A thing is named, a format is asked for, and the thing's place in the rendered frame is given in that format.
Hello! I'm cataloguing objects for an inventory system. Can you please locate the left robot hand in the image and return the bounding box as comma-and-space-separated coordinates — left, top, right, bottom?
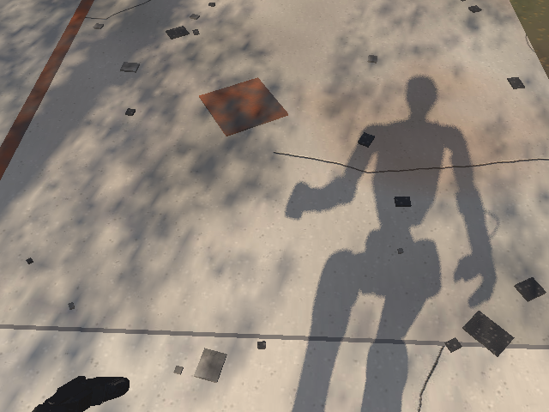
32, 376, 130, 412

